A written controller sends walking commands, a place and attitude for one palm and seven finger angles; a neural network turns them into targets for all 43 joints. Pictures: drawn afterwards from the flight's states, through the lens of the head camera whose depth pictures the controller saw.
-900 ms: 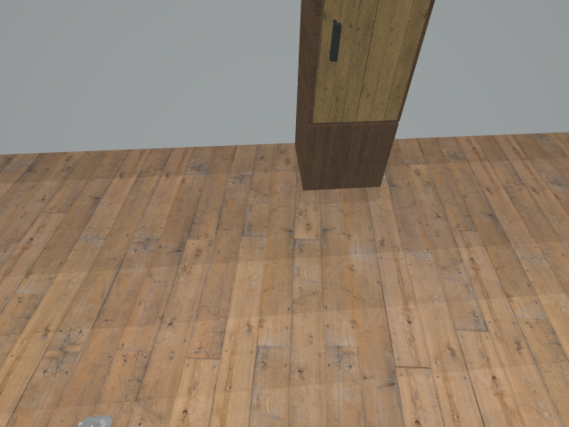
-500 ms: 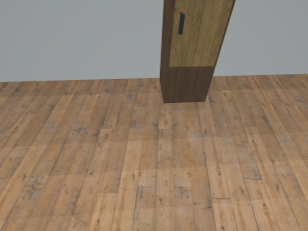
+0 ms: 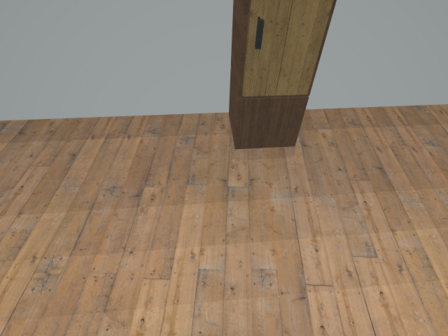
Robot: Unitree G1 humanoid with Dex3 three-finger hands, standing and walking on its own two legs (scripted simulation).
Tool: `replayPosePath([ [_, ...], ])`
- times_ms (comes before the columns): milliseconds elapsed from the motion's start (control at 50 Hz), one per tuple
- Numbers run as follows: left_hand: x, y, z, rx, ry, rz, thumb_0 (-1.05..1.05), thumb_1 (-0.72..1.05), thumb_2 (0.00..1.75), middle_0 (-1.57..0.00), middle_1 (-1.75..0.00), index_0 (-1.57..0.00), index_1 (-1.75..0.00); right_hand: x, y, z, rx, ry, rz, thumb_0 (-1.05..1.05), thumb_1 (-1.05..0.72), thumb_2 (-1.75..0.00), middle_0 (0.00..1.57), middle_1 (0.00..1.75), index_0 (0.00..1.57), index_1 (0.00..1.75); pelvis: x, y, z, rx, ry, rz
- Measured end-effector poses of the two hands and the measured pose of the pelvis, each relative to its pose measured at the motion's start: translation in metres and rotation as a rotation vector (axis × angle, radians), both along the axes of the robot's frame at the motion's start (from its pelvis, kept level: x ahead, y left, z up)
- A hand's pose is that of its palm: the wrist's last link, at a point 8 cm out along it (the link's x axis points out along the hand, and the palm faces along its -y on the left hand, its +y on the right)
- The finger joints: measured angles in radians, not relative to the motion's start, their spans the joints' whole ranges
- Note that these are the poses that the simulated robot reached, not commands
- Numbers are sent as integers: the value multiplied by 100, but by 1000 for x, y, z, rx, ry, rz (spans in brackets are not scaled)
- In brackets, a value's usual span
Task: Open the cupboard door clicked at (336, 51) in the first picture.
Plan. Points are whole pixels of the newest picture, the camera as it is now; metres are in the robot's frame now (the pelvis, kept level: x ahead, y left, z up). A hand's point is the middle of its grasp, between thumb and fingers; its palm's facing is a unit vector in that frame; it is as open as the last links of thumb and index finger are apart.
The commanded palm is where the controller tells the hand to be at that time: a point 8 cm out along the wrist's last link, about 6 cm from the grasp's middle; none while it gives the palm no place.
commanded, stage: look at it before walking up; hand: left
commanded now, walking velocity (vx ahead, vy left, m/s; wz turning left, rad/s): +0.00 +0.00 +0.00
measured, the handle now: (258, 32) +1.35 -0.09 +0.00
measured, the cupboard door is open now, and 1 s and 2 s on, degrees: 0 0 0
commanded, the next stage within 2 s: walk to a spot facing it in 0.54 s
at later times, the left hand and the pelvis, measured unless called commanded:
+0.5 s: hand out of the picture +0.08 +0.25 -0.16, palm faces -0.03 -0.94 -0.33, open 7.4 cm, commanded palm none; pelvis +0.00 +0.00 +0.00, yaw +0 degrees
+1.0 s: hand out of the picture +0.07 +0.19 -0.18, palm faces -0.14 -0.95 -0.27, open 7.4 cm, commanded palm none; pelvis +0.00 -0.02 -0.02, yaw -11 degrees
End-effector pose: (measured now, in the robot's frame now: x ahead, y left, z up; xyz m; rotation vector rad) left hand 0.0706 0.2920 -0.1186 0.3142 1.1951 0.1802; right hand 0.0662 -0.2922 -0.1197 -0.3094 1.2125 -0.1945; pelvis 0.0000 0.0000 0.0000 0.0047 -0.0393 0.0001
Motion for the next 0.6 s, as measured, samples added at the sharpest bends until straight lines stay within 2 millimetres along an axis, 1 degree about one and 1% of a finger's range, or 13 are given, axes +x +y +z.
replayPosePath([
  [140,3,-1,1,-4,-10,-6,1,90,89,-20,-30,-20,-30,4,2,1,3,-14,3,1,-91,-90,21,30,20,30,-1,0,0,0,1,-1],
  [420,-1,-1,-1,-2,21,0,1,90,89,-20,-30,-20,-30,7,0,2,-2,-3,0,1,-91,-90,21,30,20,30,4,0,1,1,6,-5],
  [600,1,-1,0,1,21,0,1,91,89,-20,-30,-20,-30,11,-2,2,-3,-8,0,1,-91,-90,21,30,20,30,6,-1,1,1,4,-7],
])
